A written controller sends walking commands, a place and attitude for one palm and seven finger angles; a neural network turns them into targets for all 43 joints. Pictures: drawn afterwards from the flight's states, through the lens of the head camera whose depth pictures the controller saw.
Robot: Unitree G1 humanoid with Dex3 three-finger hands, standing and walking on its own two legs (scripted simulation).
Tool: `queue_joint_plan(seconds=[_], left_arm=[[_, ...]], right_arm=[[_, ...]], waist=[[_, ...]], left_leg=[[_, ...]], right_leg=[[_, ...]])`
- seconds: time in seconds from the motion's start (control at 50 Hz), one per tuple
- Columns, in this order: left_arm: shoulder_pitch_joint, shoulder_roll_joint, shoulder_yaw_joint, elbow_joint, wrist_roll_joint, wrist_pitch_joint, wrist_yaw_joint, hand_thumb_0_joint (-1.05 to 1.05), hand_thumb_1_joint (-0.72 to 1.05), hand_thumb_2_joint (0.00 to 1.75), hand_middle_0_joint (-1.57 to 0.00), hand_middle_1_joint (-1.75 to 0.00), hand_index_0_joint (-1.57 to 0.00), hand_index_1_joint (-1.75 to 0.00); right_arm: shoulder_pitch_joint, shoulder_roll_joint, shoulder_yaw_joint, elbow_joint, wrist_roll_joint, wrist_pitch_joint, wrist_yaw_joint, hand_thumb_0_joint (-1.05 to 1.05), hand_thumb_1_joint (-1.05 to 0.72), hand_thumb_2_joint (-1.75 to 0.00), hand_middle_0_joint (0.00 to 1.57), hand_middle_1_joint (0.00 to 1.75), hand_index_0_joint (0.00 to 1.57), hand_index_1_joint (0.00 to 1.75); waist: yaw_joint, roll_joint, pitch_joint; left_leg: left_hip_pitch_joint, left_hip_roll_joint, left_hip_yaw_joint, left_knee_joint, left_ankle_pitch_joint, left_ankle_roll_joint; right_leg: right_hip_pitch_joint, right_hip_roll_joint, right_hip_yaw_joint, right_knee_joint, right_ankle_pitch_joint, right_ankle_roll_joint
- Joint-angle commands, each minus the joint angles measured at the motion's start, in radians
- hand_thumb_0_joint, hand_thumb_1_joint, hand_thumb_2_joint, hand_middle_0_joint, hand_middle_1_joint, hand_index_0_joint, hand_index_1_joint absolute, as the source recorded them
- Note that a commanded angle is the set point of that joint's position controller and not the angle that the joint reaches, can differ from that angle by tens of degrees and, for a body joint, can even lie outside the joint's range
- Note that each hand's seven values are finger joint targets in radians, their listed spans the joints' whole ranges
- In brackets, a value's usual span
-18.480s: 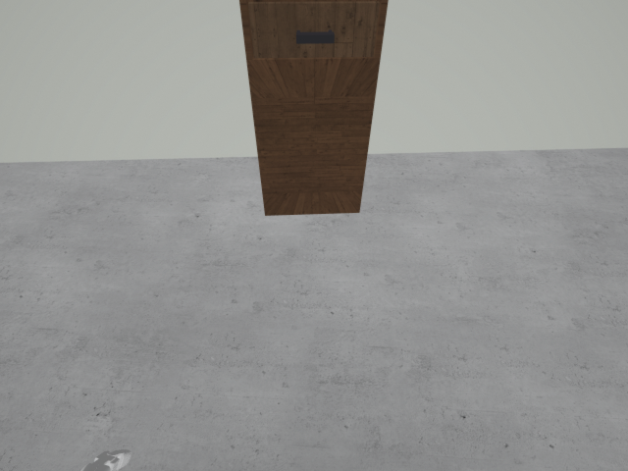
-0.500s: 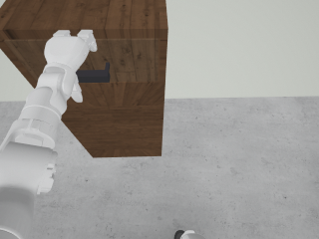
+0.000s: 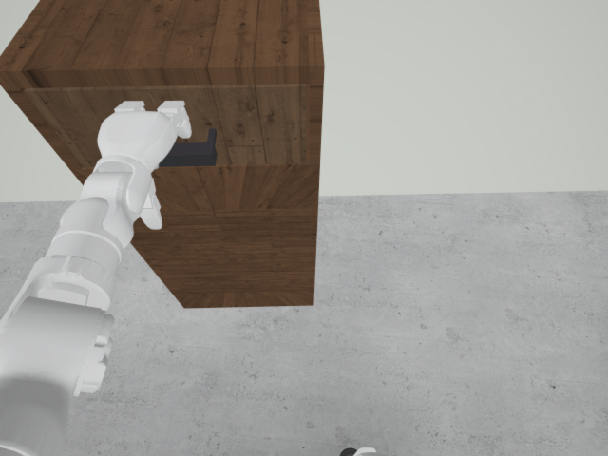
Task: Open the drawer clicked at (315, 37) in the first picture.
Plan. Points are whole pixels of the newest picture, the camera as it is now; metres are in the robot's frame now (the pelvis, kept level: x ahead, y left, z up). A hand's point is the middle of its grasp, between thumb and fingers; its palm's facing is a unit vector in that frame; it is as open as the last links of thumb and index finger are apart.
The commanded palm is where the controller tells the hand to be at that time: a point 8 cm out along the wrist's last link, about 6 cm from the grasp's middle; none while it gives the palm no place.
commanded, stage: lower the fingers behind the handle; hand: left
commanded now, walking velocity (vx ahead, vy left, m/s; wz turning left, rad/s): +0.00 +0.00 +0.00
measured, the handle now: (178, 145) +0.55 +0.19 +0.05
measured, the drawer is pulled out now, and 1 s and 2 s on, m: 0.00 0.00 0.00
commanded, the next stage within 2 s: close the thumb around the handle in 1.28 s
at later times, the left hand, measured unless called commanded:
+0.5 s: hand (174, 177) +0.49 +0.19 +0.04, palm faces -0.12 -0.02 -0.99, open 13.8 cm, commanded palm +0.49 +0.19 +0.10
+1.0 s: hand (175, 177) +0.51 +0.19 +0.03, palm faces -0.07 -0.02 -1.00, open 13.7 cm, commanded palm +0.49 +0.20 +0.08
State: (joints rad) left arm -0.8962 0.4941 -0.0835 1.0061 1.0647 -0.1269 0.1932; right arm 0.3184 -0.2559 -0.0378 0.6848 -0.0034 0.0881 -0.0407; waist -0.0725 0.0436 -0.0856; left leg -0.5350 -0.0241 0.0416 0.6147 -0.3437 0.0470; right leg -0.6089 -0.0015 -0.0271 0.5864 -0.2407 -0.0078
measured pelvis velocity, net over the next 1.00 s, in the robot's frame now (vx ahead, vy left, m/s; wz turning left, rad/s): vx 0.00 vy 0.00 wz -0.02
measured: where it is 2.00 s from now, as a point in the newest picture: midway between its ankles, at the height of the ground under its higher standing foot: outside the picture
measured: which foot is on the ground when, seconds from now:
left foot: down 0.00-1.00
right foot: down 0.00-1.00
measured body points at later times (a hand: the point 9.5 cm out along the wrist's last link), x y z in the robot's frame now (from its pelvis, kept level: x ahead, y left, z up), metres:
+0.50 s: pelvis +0.00 +0.00 +0.00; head +0.09 -0.02 +0.44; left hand +0.49 +0.19 +0.10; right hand +0.02 -0.28 -0.14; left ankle -0.04 +0.09 -0.72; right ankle +0.02 -0.12 -0.72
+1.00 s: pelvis +0.00 +0.00 -0.01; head +0.11 -0.01 +0.42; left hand +0.50 +0.19 +0.08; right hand +0.00 -0.28 -0.15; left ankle -0.04 +0.09 -0.72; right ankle +0.02 -0.12 -0.72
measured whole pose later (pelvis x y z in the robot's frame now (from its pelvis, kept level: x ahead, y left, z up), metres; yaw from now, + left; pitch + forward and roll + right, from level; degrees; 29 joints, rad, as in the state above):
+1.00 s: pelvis +0.00 +0.00 -0.01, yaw -1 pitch +20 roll -1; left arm -0.93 0.49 -0.04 1.15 1.09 -0.06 0.29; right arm 0.33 -0.27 -0.03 0.72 -0.02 0.09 -0.03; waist -0.13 0.05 -0.12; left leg -0.68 -0.01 0.05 0.73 -0.39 0.04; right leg -0.75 0.01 -0.02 0.68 -0.27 -0.01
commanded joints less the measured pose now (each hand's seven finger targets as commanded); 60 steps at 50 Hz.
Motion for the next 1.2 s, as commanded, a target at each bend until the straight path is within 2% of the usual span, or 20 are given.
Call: queue_joint_plan(seconds=[0.0,0.08,0.2,0.24,0.3,0.32,0.38,0.44,0.52,0.56,0.62,0.7,0.74,0.78,0.86,0.9,0.96,0.98,1.04,1.18], left_arm=[[-0.602,0.185,0.045,-0.237,-0.002,-0.005,0.109,0.0,-0.5,0.3,-0.3,-1.2,-0.3,-1.2],[-0.563,0.14,0.024,-0.121,-0.011,0.07,0.124,0.0,-0.5,0.3,-0.3,-1.2,-0.3,-1.2],[-0.483,0.174,0.058,-0.068,0.002,0.121,0.093,0.0,-0.5,0.3,-0.3,-1.2,-0.3,-1.2],[-0.47,0.125,0.01,-0.022,0.001,0.138,0.078,0.0,-0.5,0.3,-0.3,-1.2,-0.3,-1.2],[-0.433,0.15,0.029,-0.011,-0.003,0.132,0.059,0.0,-0.5,0.3,-0.3,-1.2,-0.3,-1.2],[-0.426,0.174,0.034,-0.009,0.006,0.128,0.055,0.0,-0.5,0.3,-0.3,-1.2,-0.3,-1.2],[-0.439,0.131,-0.003,-0.026,0.009,0.108,0.047,0.0,-0.5,0.3,-0.3,-1.2,-0.3,-1.2],[-0.455,0.184,0.049,-0.11,-0.002,0.039,0.052,0.0,-0.5,0.3,-0.3,-1.2,-0.3,-1.2],[-0.52,0.285,0.136,-0.214,0.019,-0.036,0.123,0.0,-0.5,0.3,-0.3,-1.2,-0.3,-1.2],[-0.509,0.301,0.156,-0.188,0.035,-0.029,0.169,0.0,-0.5,0.3,-0.3,-1.2,-0.3,-1.2],[-0.488,0.218,0.107,-0.149,0.039,0.006,0.209,0.0,-0.5,0.3,-0.3,-1.2,-0.3,-1.2],[-0.475,0.181,0.078,-0.046,0.02,0.088,0.202,0.0,-0.5,0.3,-0.3,-1.2,-0.3,-1.2],[-0.474,0.233,0.099,-0.02,0.018,0.114,0.189,0.0,-0.5,0.3,-0.3,-1.2,-0.3,-1.2],[-0.484,0.228,0.081,0.008,0.017,0.133,0.172,0.0,-0.5,0.3,-0.3,-1.2,-0.3,-1.2],[-0.467,0.255,0.087,0.019,0.02,0.109,0.138,0.0,-0.5,0.3,-0.3,-1.2,-0.3,-1.2],[-0.454,0.326,0.137,-0.004,0.019,0.088,0.129,0.0,-0.5,0.3,-0.3,-1.2,-0.3,-1.2],[-0.43,0.252,0.089,-0.022,0.024,0.069,0.125,0.0,-0.5,0.3,-0.3,-1.2,-0.3,-1.2],[-0.428,0.28,0.115,-0.038,0.024,0.06,0.13,0.0,-0.5,0.3,-0.3,-1.2,-0.3,-1.2],[-0.436,0.235,0.097,-0.073,0.016,0.038,0.143,0.0,-0.5,0.3,-0.3,-1.2,-0.3,-1.2],[-0.431,0.242,0.113,-0.085,0.029,0.054,0.18,0.0,-0.5,0.3,-0.3,-1.2,-0.3,-1.2]], right_arm=[[0.137,-0.153,-0.072,-0.026,-0.01,-0.028,0.005,0.0,-0.9,-0.9,0.2,0.3,0.2,0.3],[0.143,-0.159,-0.071,-0.003,-0.009,-0.019,0.022,0.0,-0.9,-0.9,0.2,0.3,0.2,0.3],[0.141,-0.167,-0.07,-0.01,-0.007,0.002,0.024,0.0,-0.9,-0.9,0.2,0.3,0.2,0.3],[0.137,-0.167,-0.066,-0.007,-0.003,0.01,0.022,0.0,-0.9,-0.9,0.2,0.3,0.2,0.3],[0.129,-0.173,-0.064,-0.017,0.001,0.012,0.014,0.0,-0.9,-0.9,0.2,0.3,0.2,0.3],[0.13,-0.172,-0.061,-0.021,0.002,0.014,0.011,0.0,-0.9,-0.9,0.2,0.3,0.2,0.3],[0.13,-0.165,-0.059,-0.03,0.001,0.006,0.007,0.0,-0.9,-0.9,0.2,0.3,0.2,0.3],[0.135,-0.158,-0.063,-0.047,-0.007,-0.003,-0.001,0.0,-0.9,-0.9,0.2,0.3,0.2,0.3],[0.142,-0.154,-0.067,-0.038,-0.021,-0.021,-0.006,0.0,-0.9,-0.9,0.2,0.3,0.2,0.3],[0.139,-0.154,-0.066,-0.024,-0.027,-0.026,-0.002,0.0,-0.9,-0.9,0.2,0.3,0.2,0.3],[0.156,-0.153,-0.076,-0.007,-0.033,-0.033,0.016,0.0,-0.9,-0.9,0.2,0.3,0.2,0.3],[0.168,-0.166,-0.078,0.011,-0.027,-0.024,0.027,0.0,-0.9,-0.9,0.2,0.3,0.2,0.3],[0.165,-0.174,-0.07,0.013,-0.019,-0.014,0.026,0.0,-0.9,-0.9,0.2,0.3,0.2,0.3],[0.159,-0.173,-0.062,0.007,-0.013,-0.012,0.018,0.0,-0.9,-0.9,0.2,0.3,0.2,0.3],[0.154,-0.175,-0.054,-0.004,-0.013,-0.015,0.004,0.0,-0.9,-0.9,0.2,0.3,0.2,0.3],[0.147,-0.181,-0.051,-0.012,-0.016,-0.012,-0.002,0.0,-0.9,-0.9,0.2,0.3,0.2,0.3],[0.162,-0.169,-0.056,-0.021,-0.016,-0.018,-0.002,0.0,-0.9,-0.9,0.2,0.3,0.2,0.3],[0.163,-0.173,-0.057,-0.017,-0.017,-0.019,-0.001,0.0,-0.9,-0.9,0.2,0.3,0.2,0.3],[0.171,-0.167,-0.065,-0.025,-0.02,-0.022,0.004,0.0,-0.9,-0.9,0.2,0.3,0.2,0.3],[0.171,-0.171,-0.071,-0.01,-0.022,-0.021,0.016,0.0,-0.9,-0.9,0.2,0.3,0.2,0.3]], waist=[[-0.058,0.068,-0.492],[-0.063,0.028,-0.444],[-0.038,-0.015,-0.48],[-0.062,-0.064,-0.39],[-0.053,-0.087,-0.364],[-0.051,-0.072,-0.367],[-0.058,-0.056,-0.346],[-0.046,-0.013,-0.429],[-0.038,0.032,-0.502],[-0.041,0.036,-0.497],[-0.053,0.065,-0.524],[-0.077,-0.001,-0.501],[-0.066,-0.012,-0.488],[-0.077,-0.049,-0.455],[-0.074,-0.039,-0.431],[-0.057,-0.036,-0.463],[-0.058,-0.001,-0.47],[-0.054,-0.002,-0.473],[-0.056,0.006,-0.492],[-0.049,0.022,-0.49]], left_leg=[[0.292,0.015,-0.07,0.01,0.548,-0.043],[0.232,0.014,-0.063,0.009,0.512,-0.039],[0.189,0.014,-0.05,0.01,0.581,-0.03],[0.141,0.013,-0.041,-0.004,0.489,-0.02],[0.098,0.006,-0.027,-0.02,0.402,-0.01],[0.088,0.004,-0.027,-0.022,0.379,-0.01],[0.087,0.005,-0.026,-0.022,0.333,-0.007],[0.112,0.001,-0.03,0.001,0.363,-0.007],[0.112,-0.001,-0.04,0.034,0.406,-0.01],[0.084,-0.002,-0.041,0.053,0.409,-0.015],[0.12,0.008,-0.045,0.081,0.486,-0.027],[0.094,0.007,-0.04,0.078,0.463,-0.023],[0.06,0.001,-0.033,0.067,0.412,-0.017],[0.017,-0.003,-0.029,0.053,0.348,-0.01],[-0.015,-0.005,-0.023,0.054,0.307,-0.004],[-0.027,-0.007,-0.023,0.06,0.314,-0.002],[0.014,0.0,-0.025,0.068,0.352,-0.008],[0.019,0.003,-0.027,0.071,0.359,-0.009],[0.054,0.006,-0.036,0.079,0.398,-0.012],[0.063,0.013,-0.044,0.086,0.428,-0.02]], right_leg=[[0.139,0.045,0.007,0.002,0.262,-0.028],[0.135,0.047,0.0,0.001,0.265,-0.027],[0.222,0.045,0.006,0.011,0.353,-0.026],[0.2,0.045,0.005,-0.005,0.326,-0.022],[0.23,0.039,0.015,-0.019,0.304,-0.025],[0.228,0.038,0.017,-0.014,0.292,-0.024],[0.198,0.038,0.018,-0.016,0.25,-0.025],[0.221,0.036,0.03,0.006,0.272,-0.026],[0.214,0.036,0.038,0.043,0.299,-0.028],[0.187,0.036,0.031,0.064,0.295,-0.028],[0.134,0.042,0.014,0.079,0.308,-0.027],[0.142,0.046,0.01,0.063,0.316,-0.021],[0.167,0.044,0.018,0.058,0.311,-0.019],[0.185,0.041,0.023,0.048,0.294,-0.015],[0.188,0.035,0.034,0.051,0.281,-0.015],[0.222,0.033,0.042,0.062,0.298,-0.017],[0.175,0.037,0.03,0.068,0.293,-0.018],[0.165,0.038,0.028,0.073,0.287,-0.019],[0.15,0.043,0.022,0.076,0.29,-0.02],[0.121,0.046,0.015,0.085,0.279,-0.023]])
